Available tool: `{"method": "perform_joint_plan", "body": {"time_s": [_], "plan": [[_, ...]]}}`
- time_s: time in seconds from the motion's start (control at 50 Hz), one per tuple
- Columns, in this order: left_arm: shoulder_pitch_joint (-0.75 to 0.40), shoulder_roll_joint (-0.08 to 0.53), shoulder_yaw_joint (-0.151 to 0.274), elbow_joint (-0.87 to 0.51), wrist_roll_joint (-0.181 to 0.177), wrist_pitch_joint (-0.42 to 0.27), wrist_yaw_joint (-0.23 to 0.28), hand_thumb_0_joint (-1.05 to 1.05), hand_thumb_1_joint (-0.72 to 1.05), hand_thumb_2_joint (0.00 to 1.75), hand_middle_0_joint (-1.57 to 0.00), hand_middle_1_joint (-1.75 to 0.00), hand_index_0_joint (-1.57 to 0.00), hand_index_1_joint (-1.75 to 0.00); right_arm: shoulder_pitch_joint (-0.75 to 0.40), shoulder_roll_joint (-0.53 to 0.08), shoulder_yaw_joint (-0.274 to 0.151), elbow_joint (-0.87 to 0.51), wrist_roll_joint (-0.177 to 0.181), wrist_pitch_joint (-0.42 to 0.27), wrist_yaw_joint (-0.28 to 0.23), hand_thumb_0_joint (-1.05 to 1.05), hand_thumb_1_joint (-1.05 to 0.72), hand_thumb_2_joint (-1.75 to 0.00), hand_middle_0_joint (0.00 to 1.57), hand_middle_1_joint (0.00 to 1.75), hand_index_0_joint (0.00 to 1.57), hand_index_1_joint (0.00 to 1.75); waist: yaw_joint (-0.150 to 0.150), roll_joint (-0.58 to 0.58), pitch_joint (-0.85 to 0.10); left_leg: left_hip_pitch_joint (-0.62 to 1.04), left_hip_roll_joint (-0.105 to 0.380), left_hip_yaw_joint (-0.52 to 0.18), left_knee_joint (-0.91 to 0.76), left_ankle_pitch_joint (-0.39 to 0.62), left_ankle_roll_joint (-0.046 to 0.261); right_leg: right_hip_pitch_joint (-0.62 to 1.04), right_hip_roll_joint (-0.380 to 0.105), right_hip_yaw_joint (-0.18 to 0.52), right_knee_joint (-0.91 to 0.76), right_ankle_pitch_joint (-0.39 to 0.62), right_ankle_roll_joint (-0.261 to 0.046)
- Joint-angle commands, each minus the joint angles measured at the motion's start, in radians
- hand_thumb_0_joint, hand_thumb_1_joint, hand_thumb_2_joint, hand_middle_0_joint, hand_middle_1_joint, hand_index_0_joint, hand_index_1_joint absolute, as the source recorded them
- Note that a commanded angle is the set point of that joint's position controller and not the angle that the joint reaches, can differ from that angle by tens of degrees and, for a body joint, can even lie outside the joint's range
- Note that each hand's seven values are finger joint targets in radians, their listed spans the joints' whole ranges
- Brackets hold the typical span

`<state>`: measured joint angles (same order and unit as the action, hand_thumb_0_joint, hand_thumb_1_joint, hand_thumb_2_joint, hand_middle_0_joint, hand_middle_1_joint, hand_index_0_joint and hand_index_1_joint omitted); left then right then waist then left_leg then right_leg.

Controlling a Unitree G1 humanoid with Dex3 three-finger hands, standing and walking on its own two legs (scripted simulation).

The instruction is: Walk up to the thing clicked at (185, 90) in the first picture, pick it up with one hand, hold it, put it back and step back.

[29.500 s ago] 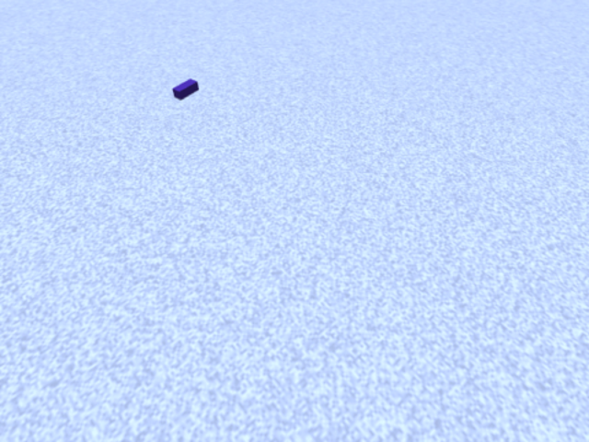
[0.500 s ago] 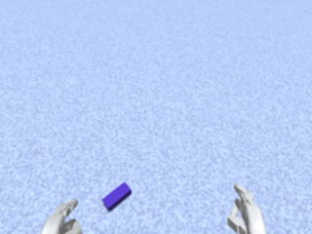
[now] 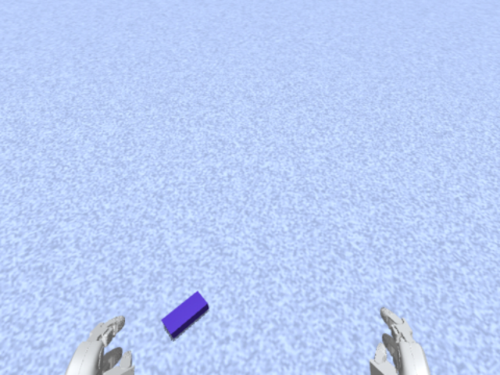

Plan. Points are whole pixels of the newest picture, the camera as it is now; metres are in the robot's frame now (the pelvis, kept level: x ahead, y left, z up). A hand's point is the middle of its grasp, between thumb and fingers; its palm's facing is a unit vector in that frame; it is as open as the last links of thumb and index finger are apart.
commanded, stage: home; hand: left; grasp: from above
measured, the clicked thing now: (185, 314) +0.46 +0.22 -0.69
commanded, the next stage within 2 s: stand in 1.22 s
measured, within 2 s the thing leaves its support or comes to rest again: neither
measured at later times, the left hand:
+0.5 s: hand out of the picture +0.16 +0.18 -0.05, palm faces +0.05 -0.98 -0.21, open 7.4 cm
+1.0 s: hand (126, 374) +0.16 +0.18 -0.05, palm faces +0.05 -0.98 -0.21, open 7.4 cm
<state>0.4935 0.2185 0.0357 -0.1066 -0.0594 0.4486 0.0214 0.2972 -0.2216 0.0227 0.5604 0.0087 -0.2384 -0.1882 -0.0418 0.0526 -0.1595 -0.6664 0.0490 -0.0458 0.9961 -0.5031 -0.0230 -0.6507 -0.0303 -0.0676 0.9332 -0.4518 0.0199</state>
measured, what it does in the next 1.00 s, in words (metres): stands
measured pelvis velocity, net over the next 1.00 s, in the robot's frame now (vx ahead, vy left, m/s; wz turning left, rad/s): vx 0.00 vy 0.00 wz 0.00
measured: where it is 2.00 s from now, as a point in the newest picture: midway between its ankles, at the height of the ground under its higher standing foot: outside the picture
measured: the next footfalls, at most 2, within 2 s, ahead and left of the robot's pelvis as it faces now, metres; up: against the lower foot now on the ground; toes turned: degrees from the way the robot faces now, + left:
none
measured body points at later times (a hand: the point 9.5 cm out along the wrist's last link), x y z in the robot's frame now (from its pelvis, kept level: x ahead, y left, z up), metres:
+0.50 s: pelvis +0.00 +0.00 +0.00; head +0.02 +0.00 +0.45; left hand +0.15 +0.23 -0.03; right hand +0.16 -0.25 -0.07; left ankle +0.00 +0.13 -0.68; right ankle +0.01 -0.13 -0.68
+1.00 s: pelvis +0.00 +0.00 +0.00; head +0.01 +0.01 +0.45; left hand +0.15 +0.24 -0.03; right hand +0.16 -0.24 -0.07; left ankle +0.00 +0.13 -0.68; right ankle +0.01 -0.13 -0.68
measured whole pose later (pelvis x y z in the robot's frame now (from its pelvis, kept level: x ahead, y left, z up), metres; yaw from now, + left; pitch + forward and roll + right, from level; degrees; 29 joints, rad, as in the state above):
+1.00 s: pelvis +0.00 +0.00 +0.00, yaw +0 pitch +10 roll -3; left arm 0.50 0.22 0.03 -0.13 -0.05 0.46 0.02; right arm 0.29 -0.22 0.02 0.55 0.01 -0.24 -0.19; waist -0.04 0.05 -0.17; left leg -0.68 0.05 -0.05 1.02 -0.51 -0.02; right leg -0.66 -0.03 -0.07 0.94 -0.46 0.03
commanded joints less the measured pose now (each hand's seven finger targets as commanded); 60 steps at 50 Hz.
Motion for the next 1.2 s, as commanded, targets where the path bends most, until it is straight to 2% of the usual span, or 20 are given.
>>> {"method": "perform_joint_plan", "body": {"time_s": [0.0,0.08,0.2,0.22,0.26,0.3,0.46,0.48,0.62,0.64,0.7,0.74,0.8,0.84,0.88,0.98,1.0,1.06,1.08,1.18], "plan": [[-0.043,0.131,0.073,-0.226,0.016,-0.054,0.008,0.0,0.88,0.89,-0.2,-0.3,-0.2,-0.3,-0.072,-0.123,-0.051,-0.164,-0.002,-0.062,-0.011,0.0,-0.9,-0.9,0.2,0.3,0.2,0.3,0.008,-0.009,-0.083,0.075,-0.047,0.012,-0.161,0.246,0.032,0.076,0.043,-0.006,-0.146,0.195,-0.017],[0.0,0.091,0.048,-0.172,0.014,-0.043,0.006,0.0,0.9,0.9,-0.2,-0.3,-0.2,-0.3,-0.074,-0.117,-0.049,-0.168,-0.002,-0.064,-0.012,0.0,-0.9,-0.9,0.2,0.3,0.2,0.3,0.002,-0.014,-0.079,0.078,-0.048,0.017,-0.152,0.262,0.033,0.078,0.04,-0.004,-0.146,0.215,-0.016],[-0.04,0.124,0.064,-0.211,0.018,-0.054,0.007,0.0,0.9,0.9,-0.2,-0.3,-0.2,-0.3,-0.066,-0.122,-0.053,-0.155,-0.004,-0.063,-0.011,0.0,-0.9,-0.9,0.2,0.3,0.2,0.3,0.002,-0.004,-0.078,0.085,-0.044,0.01,-0.159,0.26,0.029,0.073,0.045,-0.007,-0.136,0.204,-0.017],[0.008,0.085,0.037,-0.153,0.017,-0.042,0.004,0.0,0.9,0.9,-0.2,-0.3,-0.2,-0.3,-0.073,-0.118,-0.048,-0.165,-0.003,-0.063,-0.011,0.0,-0.9,-0.9,0.2,0.3,0.2,0.3,-0.001,-0.011,-0.071,0.081,-0.046,0.014,-0.154,0.264,0.031,0.071,0.043,-0.005,-0.142,0.212,-0.017],[-0.044,0.121,0.066,-0.213,0.012,-0.047,0.007,0.0,0.9,0.9,-0.2,-0.3,-0.2,-0.3,-0.076,-0.122,-0.05,-0.163,-0.004,-0.065,-0.011,0.0,-0.9,-0.9,0.2,0.3,0.2,0.3,0.0,-0.025,-0.056,0.062,-0.047,0.012,-0.156,0.228,0.035,0.07,0.041,-0.006,-0.152,0.188,-0.011],[-0.042,0.116,0.056,-0.202,0.013,-0.044,0.004,0.0,0.9,0.9,-0.2,-0.3,-0.2,-0.3,-0.079,-0.117,-0.046,-0.16,-0.003,-0.064,-0.011,0.0,-0.9,-0.9,0.2,0.3,0.2,0.3,0.001,-0.016,-0.046,0.055,-0.049,0.011,-0.164,0.187,0.035,0.06,0.04,-0.005,-0.159,0.149,-0.013],[-0.033,0.122,0.065,-0.217,0.015,-0.048,0.007,0.0,0.9,0.9,-0.2,-0.3,-0.2,-0.3,-0.079,-0.121,-0.049,-0.165,-0.002,-0.063,-0.009,0.0,-0.9,-0.9,0.2,0.3,0.2,0.3,0.009,0.011,-0.066,0.066,-0.04,-0.001,-0.174,0.202,0.028,0.055,0.048,-0.012,-0.138,0.15,-0.018],[-0.004,0.094,0.045,-0.173,0.015,-0.046,0.004,0.0,0.9,0.9,-0.2,-0.3,-0.2,-0.3,-0.078,-0.12,-0.049,-0.167,-0.003,-0.063,-0.008,0.0,-0.9,-0.9,0.2,0.3,0.2,0.3,-0.003,-0.007,-0.072,0.07,-0.038,-0.005,-0.171,0.214,0.027,0.056,0.05,-0.014,-0.133,0.159,-0.019],[-0.047,0.129,0.064,-0.238,0.016,-0.057,0.01,0.0,0.9,0.9,-0.2,-0.3,-0.2,-0.3,-0.069,-0.115,-0.049,-0.162,-0.003,-0.063,-0.013,0.0,-0.9,-0.9,0.2,0.3,0.2,0.3,0.003,-0.001,-0.081,0.066,-0.042,0.006,-0.155,0.233,0.031,0.067,0.045,-0.007,-0.135,0.183,-0.017],[-0.009,0.099,0.046,-0.184,0.012,-0.049,0.006,0.0,0.9,0.9,-0.2,-0.3,-0.2,-0.3,-0.069,-0.115,-0.047,-0.161,-0.003,-0.062,-0.012,0.0,-0.9,-0.9,0.2,0.3,0.2,0.3,0.0,-0.021,-0.074,0.06,-0.044,0.004,-0.153,0.227,0.033,0.069,0.044,-0.008,-0.139,0.18,-0.015],[-0.026,0.12,0.062,-0.22,0.011,-0.044,0.006,0.0,0.9,0.9,-0.2,-0.3,-0.2,-0.3,-0.075,-0.12,-0.048,-0.167,-0.002,-0.062,-0.011,0.0,-0.9,-0.9,0.2,0.3,0.2,0.3,0.008,-0.012,-0.065,0.051,-0.046,0.012,-0.152,0.221,0.033,0.066,0.042,-0.006,-0.145,0.176,-0.016],[0.006,0.096,0.045,-0.171,0.015,-0.038,0.004,0.0,0.9,0.9,-0.2,-0.3,-0.2,-0.3,-0.078,-0.117,-0.047,-0.17,-0.003,-0.062,-0.01,0.0,-0.9,-0.9,0.2,0.3,0.2,0.3,0.0,-0.03,-0.065,0.049,-0.045,0.005,-0.155,0.216,0.033,0.064,0.045,-0.01,-0.143,0.17,-0.015],[-0.022,0.127,0.07,-0.23,0.015,-0.041,0.009,0.0,0.9,0.9,-0.2,-0.3,-0.2,-0.3,-0.073,-0.117,-0.05,-0.169,0.0,-0.061,-0.013,0.0,-0.9,-0.9,0.2,0.3,0.2,0.3,0.011,-0.017,-0.082,0.06,-0.044,0.01,-0.152,0.234,0.032,0.074,0.044,-0.009,-0.138,0.183,-0.017],[-0.011,0.099,0.045,-0.205,0.015,-0.038,0.006,0.0,0.9,0.9,-0.2,-0.3,-0.2,-0.3,-0.074,-0.115,-0.049,-0.173,-0.001,-0.063,-0.012,0.0,-0.9,-0.9,0.2,0.3,0.2,0.3,0.0,-0.015,-0.089,0.066,-0.045,0.01,-0.143,0.259,0.032,0.076,0.042,-0.006,-0.136,0.208,-0.017],[-0.034,0.123,0.063,-0.231,0.015,-0.043,0.009,0.0,0.9,0.9,-0.2,-0.3,-0.2,-0.3,-0.071,-0.116,-0.05,-0.171,-0.001,-0.062,-0.013,0.0,-0.9,-0.9,0.2,0.3,0.2,0.3,0.005,-0.006,-0.095,0.067,-0.044,0.007,-0.146,0.261,0.031,0.076,0.044,-0.008,-0.131,0.211,-0.016],[-0.008,0.103,0.048,-0.192,0.02,-0.041,0.01,0.0,0.9,0.9,-0.2,-0.3,-0.2,-0.3,-0.07,-0.118,-0.051,-0.17,-0.001,-0.061,-0.012,0.0,-0.9,-0.9,0.2,0.3,0.2,0.3,0.004,-0.004,-0.076,0.066,-0.041,0.005,-0.157,0.246,0.029,0.064,0.045,-0.01,-0.13,0.191,-0.018],[-0.047,0.13,0.06,-0.252,0.018,-0.046,0.011,0.0,0.9,0.9,-0.2,-0.3,-0.2,-0.3,-0.072,-0.117,-0.049,-0.168,-0.001,-0.06,-0.012,0.0,-0.9,-0.9,0.2,0.3,0.2,0.3,0.008,0.009,-0.06,0.06,-0.04,0.003,-0.162,0.227,0.029,0.058,0.045,-0.013,-0.134,0.175,-0.019],[-0.015,0.1,0.044,-0.208,0.016,-0.038,0.007,0.0,0.9,0.9,-0.2,-0.3,-0.2,-0.3,-0.076,-0.119,-0.05,-0.17,-0.001,-0.062,-0.01,0.0,-0.9,-0.9,0.2,0.3,0.2,0.3,0.002,0.003,-0.068,0.068,-0.036,-0.003,-0.168,0.221,0.027,0.059,0.047,-0.014,-0.131,0.167,-0.021],[-0.05,0.131,0.061,-0.258,0.014,-0.042,0.009,0.0,0.9,0.9,-0.2,-0.3,-0.2,-0.3,-0.077,-0.123,-0.051,-0.168,0.0,-0.062,-0.009,0.0,-0.9,-0.9,0.2,0.3,0.2,0.3,0.012,0.021,-0.066,0.064,-0.036,-0.008,-0.174,0.21,0.026,0.055,0.047,-0.015,-0.131,0.159,-0.02],[-0.016,0.095,0.038,-0.195,0.011,-0.028,0.005,0.0,0.9,0.9,-0.2,-0.3,-0.2,-0.3,-0.081,-0.119,-0.046,-0.176,-0.001,-0.063,-0.008,0.0,-0.9,-0.9,0.2,0.3,0.2,0.3,-0.002,-0.01,-0.043,0.042,-0.041,0.002,-0.166,0.176,0.031,0.045,0.047,-0.015,-0.141,0.132,-0.016]]}}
